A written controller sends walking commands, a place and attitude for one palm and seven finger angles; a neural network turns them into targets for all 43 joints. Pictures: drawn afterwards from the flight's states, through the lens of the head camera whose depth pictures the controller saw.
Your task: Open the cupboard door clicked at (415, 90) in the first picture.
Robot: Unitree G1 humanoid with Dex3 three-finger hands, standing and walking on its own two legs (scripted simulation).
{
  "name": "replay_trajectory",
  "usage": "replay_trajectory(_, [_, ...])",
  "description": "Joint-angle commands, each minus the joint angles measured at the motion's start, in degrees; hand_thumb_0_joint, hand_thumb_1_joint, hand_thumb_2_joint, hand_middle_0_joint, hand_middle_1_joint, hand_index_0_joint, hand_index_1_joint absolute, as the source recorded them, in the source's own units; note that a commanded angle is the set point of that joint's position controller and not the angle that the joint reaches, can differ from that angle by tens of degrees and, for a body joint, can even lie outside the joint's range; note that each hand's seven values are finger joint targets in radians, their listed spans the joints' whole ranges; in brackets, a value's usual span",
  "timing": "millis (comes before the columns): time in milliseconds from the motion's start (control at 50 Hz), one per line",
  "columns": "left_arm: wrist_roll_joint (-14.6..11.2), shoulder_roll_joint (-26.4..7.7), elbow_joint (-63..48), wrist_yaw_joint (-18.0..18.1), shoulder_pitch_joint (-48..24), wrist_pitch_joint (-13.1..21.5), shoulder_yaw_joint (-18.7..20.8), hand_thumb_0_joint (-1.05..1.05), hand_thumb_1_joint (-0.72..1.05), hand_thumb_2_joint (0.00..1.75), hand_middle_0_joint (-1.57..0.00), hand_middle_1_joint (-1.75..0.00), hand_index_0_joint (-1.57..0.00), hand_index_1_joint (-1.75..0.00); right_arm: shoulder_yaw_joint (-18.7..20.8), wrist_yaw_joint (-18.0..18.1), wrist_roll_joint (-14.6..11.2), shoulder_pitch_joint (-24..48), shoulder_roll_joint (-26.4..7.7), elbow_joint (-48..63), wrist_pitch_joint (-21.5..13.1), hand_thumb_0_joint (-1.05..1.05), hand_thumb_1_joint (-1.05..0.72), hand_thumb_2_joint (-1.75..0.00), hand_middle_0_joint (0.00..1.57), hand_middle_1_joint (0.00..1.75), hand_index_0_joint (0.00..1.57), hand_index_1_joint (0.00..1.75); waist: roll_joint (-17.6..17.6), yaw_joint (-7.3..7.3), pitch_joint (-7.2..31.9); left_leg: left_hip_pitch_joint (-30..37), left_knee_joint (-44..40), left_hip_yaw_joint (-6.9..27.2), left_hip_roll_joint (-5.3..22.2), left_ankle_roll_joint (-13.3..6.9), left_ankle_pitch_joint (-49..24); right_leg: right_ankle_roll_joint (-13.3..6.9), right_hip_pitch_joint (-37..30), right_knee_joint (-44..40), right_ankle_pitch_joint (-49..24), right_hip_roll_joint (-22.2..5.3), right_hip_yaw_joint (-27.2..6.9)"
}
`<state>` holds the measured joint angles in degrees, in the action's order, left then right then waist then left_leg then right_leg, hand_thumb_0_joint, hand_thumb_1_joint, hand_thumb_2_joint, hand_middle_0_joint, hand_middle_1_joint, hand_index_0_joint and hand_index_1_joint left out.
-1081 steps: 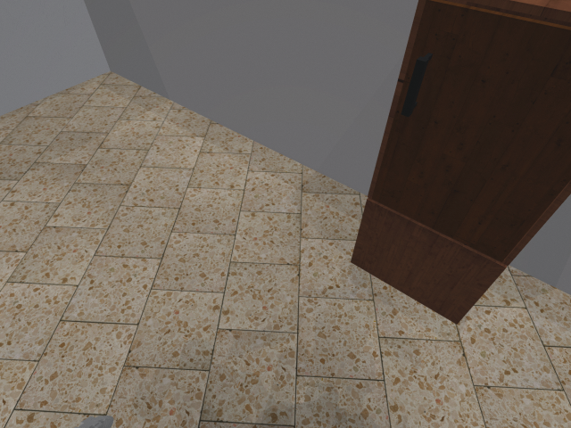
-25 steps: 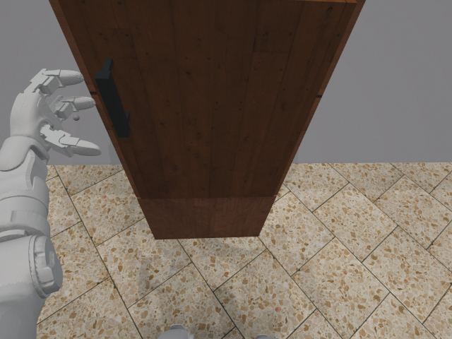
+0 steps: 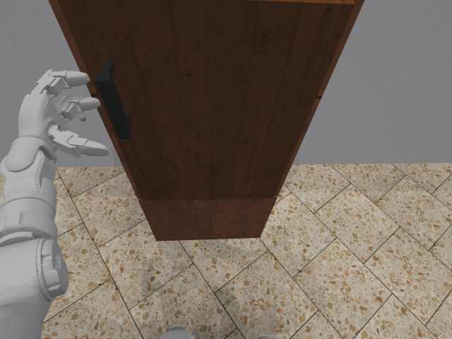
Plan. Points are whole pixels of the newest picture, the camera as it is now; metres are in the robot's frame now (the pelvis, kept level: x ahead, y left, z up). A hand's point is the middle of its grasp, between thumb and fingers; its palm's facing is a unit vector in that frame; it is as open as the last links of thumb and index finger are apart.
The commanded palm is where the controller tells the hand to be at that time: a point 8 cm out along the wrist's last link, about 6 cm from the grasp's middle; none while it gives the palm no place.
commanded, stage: slide the fingers in behind the handle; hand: left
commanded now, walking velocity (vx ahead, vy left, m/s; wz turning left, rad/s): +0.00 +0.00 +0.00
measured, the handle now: (117, 101) +0.51 +0.19 +0.12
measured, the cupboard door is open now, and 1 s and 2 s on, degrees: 0 0 0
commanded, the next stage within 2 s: close the thumb around the handle in 1.52 s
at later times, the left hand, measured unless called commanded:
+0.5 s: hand (99, 123) +0.45 +0.21 +0.12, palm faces +0.02 -1.00 +0.02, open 14.0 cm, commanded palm +0.42 +0.25 +0.12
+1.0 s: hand (123, 121) +0.46 +0.17 +0.12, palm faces +0.02 -1.00 +0.00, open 13.9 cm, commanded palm +0.43 +0.22 +0.12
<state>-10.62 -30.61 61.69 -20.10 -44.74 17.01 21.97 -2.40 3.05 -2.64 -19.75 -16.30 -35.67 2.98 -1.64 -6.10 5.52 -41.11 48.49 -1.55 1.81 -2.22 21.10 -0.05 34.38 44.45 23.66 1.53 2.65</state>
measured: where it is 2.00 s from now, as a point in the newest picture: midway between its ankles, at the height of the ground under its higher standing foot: outside the picture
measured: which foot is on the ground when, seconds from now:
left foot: down 0.00-1.00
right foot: down 0.00-1.00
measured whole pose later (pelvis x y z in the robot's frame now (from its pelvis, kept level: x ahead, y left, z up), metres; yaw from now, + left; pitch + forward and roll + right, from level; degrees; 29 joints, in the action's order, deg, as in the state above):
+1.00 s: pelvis -0.01 -0.01 +0.00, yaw +0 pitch +12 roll -2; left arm -9.6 -23.0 60.6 -12.3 -45.3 17.1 17.2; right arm -1.5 2.2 -2.4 -20.4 -16.0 -37.8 2.1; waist -2.2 -5.9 4.9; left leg -39.5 47.6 -1.3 1.9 -1.3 20.1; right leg -1.0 33.5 45.3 23.7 1.7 2.8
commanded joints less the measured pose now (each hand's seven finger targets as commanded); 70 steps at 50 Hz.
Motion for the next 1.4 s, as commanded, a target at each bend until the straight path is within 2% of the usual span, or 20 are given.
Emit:
replay_trajectory(0, [-1.76,-15.37,-10.53,-0.96,-22.84,2.4,1.88,0.0,-0.5,0.3,-0.3,-1.2,-0.3,-1.2,3.9,0.56,-0.31,-4.98,-10.21,4.26,-0.71,0.0,-0.9,-0.9,0.2,0.3,0.2,0.3,-3.58,-0.12,20.32,21.42,-4.65,3.98,-0.36,0.06,-19.46,-0.81,-0.79,-5.32,-19.46,1.66,-0.7])
replay_trajectory(180, [-2.53,-12.97,-17.51,-0.15,-23.54,3.84,1.02,0.0,-0.5,0.3,-0.3,-1.2,-0.3,-1.2,4.44,0.13,-0.27,-4.78,-9.7,4.21,-0.83,0.0,-0.9,-0.9,0.2,0.3,0.2,0.3,-6.93,0.37,24.11,25.95,-4.24,4.49,-0.31,0.4,-22.68,-1.21,-0.97,-4.88,-20.8,1.9,-0.56])
replay_trajectory(200, [-2.83,-10.86,-16.67,-0.06,-21.86,3.32,-0.06,0.0,-0.5,0.3,-0.3,-1.2,-0.3,-1.2,4.43,0.0,-0.29,-4.71,-9.45,4.18,-0.85,0.0,-0.9,-0.9,0.2,0.3,0.2,0.3,-5.63,0.25,23.41,25.68,-4.3,4.29,-0.38,0.25,-22.53,-1.09,-1.04,-5.1,-20.97,1.96,-0.41])
replay_trajectory(260, [-2.59,-13.91,-15.7,0.62,-20.81,2.37,2.4,0.0,-0.5,0.3,-0.3,-1.2,-0.3,-1.2,4.44,0.09,-0.27,-4.81,-9.89,4.08,-0.58,0.0,-0.9,-0.9,0.2,0.3,0.2,0.3,-2.52,0.95,21.3,22.11,-4.7,3.78,-0.62,-0.16,-20.83,-1.08,-3.38,-5.38,-21.4,1.74,-0.74])
replay_trajectory(300, [-2.14,-10.55,-17.37,1.13,-21.31,2.08,-0.34,0.0,-0.5,0.3,-0.3,-1.2,-0.3,-1.2,4.26,-0.05,-0.4,-3.91,-9.19,4.58,-0.75,0.0,-0.9,-0.9,0.2,0.3,0.2,0.3,-5.35,0.59,21.04,23.62,-5.03,3.68,-0.62,0.08,-20.73,-0.97,-1.9,-5.45,-20.79,1.62,-0.55])
replay_trajectory(400, [-2.04,-11.05,-16.06,2.73,-21.99,2.45,0.62,0.0,-0.5,0.3,-0.3,-1.2,-0.3,-1.2,4.3,0.12,-0.29,-3.83,-9.34,4.09,-0.95,0.0,-0.9,-0.9,0.2,0.3,0.2,0.3,-2.12,0.35,19.75,22.12,-5.25,3.68,-0.62,-0.07,-18.32,-0.85,-2.46,-5.83,-19.67,1.55,-0.87])
replay_trajectory(460, [-1.49,-10.35,-16.77,3.14,-23.13,2.99,-0.34,0.0,-0.5,0.3,-0.3,-1.2,-0.3,-1.2,4.2,0.03,-0.29,-3.53,-9.22,4.08,-1.06,0.0,-0.9,-0.9,0.2,0.3,0.2,0.3,-3.81,0.28,20.2,22.77,-5.0,3.59,-0.83,-0.09,-18.65,-1.04,-2.47,-5.55,-19.83,1.39,-0.99])
replay_trajectory(520, [-1.34,-6.44,-17.03,3.88,-24.82,3.1,-3.37,0.0,-0.5,0.3,-0.3,-1.2,-0.3,-1.2,4.14,-0.1,-0.28,-3.18,-8.79,3.94,-1.4,0.0,-0.9,-0.9,0.2,0.3,0.2,0.3,-4.6,-0.39,19.6,24.21,-5.32,4.16,-0.65,0.18,-17.85,-1.02,-0.22,-5.72,-18.1,1.47,-0.65])
replay_trajectory(600, [-1.69,-6.6,-15.78,4.81,-22.15,2.94,-1.93,0.0,-0.5,0.3,-0.3,-1.2,-0.3,-1.2,4.31,-0.2,-0.21,-3.13,-8.85,3.81,-1.64,0.0,-0.9,-0.9,0.2,0.3,0.2,0.3,-1.53,0.43,20.37,23.13,-5.43,3.8,-0.82,0.06,-17.46,-0.88,-2.14,-5.87,-18.71,1.43,-0.78])
replay_trajectory(680, [-0.71,-6.15,-13.94,5.98,-25.05,2.49,-2.81,0.0,-0.5,0.3,-0.3,-1.2,-0.3,-1.2,4.17,-0.09,-0.17,-3.18,-8.84,3.27,-1.66,0.0,-0.9,-0.9,0.2,0.3,0.2,0.3,-0.57,-0.5,17.47,20.94,-5.64,3.63,-0.88,-0.14,-14.71,-0.66,-0.84,-6.25,-16.97,1.23,-0.99])
replay_trajectory(760, [-0.27,-6.57,-16.55,7.04,-26.22,4.02,-2.37,0.0,-0.5,0.3,-0.3,-1.2,-0.3,-1.2,4.28,-0.21,0.15,-3.51,-8.68,3.31,-2.12,0.0,-0.9,-0.9,0.2,0.3,0.2,0.3,-3.41,0.28,21.47,23.05,-5.15,3.76,-1.02,0.14,-16.7,-1.01,-2.09,-5.46,-18.02,1.15,-1.18])
replay_trajectory(780, [-0.19,-4.8,-15.75,7.18,-26.37,4.05,-3.71,0.0,-0.5,0.3,-0.3,-1.2,-0.3,-1.2,4.23,-0.33,0.04,-3.41,-8.43,3.05,-2.21,0.0,-0.9,-0.9,0.2,0.3,0.2,0.3,-2.58,-0.36,21.07,23.26,-5.21,3.73,-0.88,0.11,-16.68,-0.81,-1.5,-5.58,-18.15,1.28,-1.08])
replay_trajectory(860, [0.01,-5.81,-12.94,7.77,-25.74,3.58,-2.59,0.0,-0.5,0.3,-0.3,-1.2,-0.3,-1.2,4.22,-0.45,0.2,-4.19,-8.76,2.68,-2.22,0.0,-0.9,-0.9,0.2,0.3,0.2,0.3,-0.07,-0.29,19.21,20.32,-5.24,3.51,-1.08,-0.15,-14.88,-0.72,-2.21,-5.89,-17.47,1.34,-1.29])
replay_trajectory(940, [0.61,-6.6,-13.97,8.46,-27.72,3.6,-2.4,0.0,-0.5,0.3,-0.3,-1.2,-0.3,-1.2,4.28,-0.38,0.17,-4.22,-8.69,2.72,-2.39,0.0,-0.9,-0.9,0.2,0.3,0.2,0.3,-2.1,-0.2,19.83,20.33,-5.58,3.43,-1.03,-0.01,-13.84,-0.75,-1.99,-5.9,-16.46,1.19,-1.47])
replay_trajectory(980, [0.31,-4.94,-12.61,8.36,-26.87,3.55,-3.2,0.0,-0.5,0.3,-0.3,-1.2,-0.3,-1.2,4.41,-0.41,0.2,-4.64,-8.59,2.39,-2.51,0.0,-0.9,-0.9,0.2,0.3,0.2,0.3,0.06,-0.84,19.6,20.01,-5.23,3.25,-1.01,-0.27,-14.13,-0.47,-1.84,-6.14,-17.24,1.32,-1.53])
replay_trajectory(1040, [0.27,-2.24,-13.4,7.93,-28.65,3.52,-5.84,0.0,-0.5,0.3,-0.3,-1.2,-0.3,-1.2,4.52,-0.55,0.11,-4.69,-8.37,2.1,-2.67,0.0,-0.9,-0.9,0.2,0.3,0.2,0.3,-1.87,-1.69,19.31,21.1,-5.13,3.22,-0.95,-0.16,-13.88,-0.49,-0.45,-6.28,-16.77,1.37,-1.48])
replay_trajectory(1080, [0.21,-2.96,-14.87,8.21,-28.41,4.09,-5.04,0.0,-0.5,0.3,-0.3,-1.2,-0.3,-1.2,4.78,-0.66,0.18,-4.98,-8.48,1.88,-2.85,0.0,-0.9,-0.9,0.2,0.3,0.2,0.3,-3.1,-0.87,21.95,22.72,-4.97,3.44,-0.94,0.0,-15.41,-0.72,-1.01,-5.9,-17.53,1.37,-1.45])
replay_trajectory(1100, [0.13,-0.66,-14.85,8.21,-27.96,3.95,-6.73,0.0,-0.5,0.3,-0.3,-1.2,-0.3,-1.2,4.7,-0.8,0.22,-4.81,-8.21,1.99,-2.96,0.0,-0.9,-0.9,0.2,0.3,0.2,0.3,-3.14,-1.14,21.4,23.11,-5.0,3.57,-0.93,0.11,-15.58,-0.75,-0.44,-5.84,-17.4,1.46,-1.09])
replay_trajectory(1220, [0.28,-4.84,-14.21,9.27,-27.79,3.92,-3.11,0.0,-0.5,0.3,-0.3,-1.2,-0.3,-1.2,4.61,-0.86,0.26,-5.0,-8.57,1.69,-2.85,0.0,-0.9,-0.9,0.2,0.3,0.2,0.3,-1.46,-0.46,20.09,20.84,-5.27,3.34,-1.04,-0.08,-14.78,-0.72,-1.93,-5.97,-17.75,1.4,-1.36])
replay_trajectory(1380, [0.43,-4.22,-14.53,8.89,-27.25,4.3,-3.68,0.0,-0.5,0.3,-0.3,-1.2,-0.3,-1.2,4.42,-0.81,0.15,-4.42,-8.32,2.4,-2.71,0.0,-0.9,-0.9,0.2,0.3,0.2,0.3,-2.4,-0.47,20.38,21.55,-5.07,3.2,-1.11,-0.05,-15.41,-0.71,-1.81,-5.74,-18.22,1.4,-1.36])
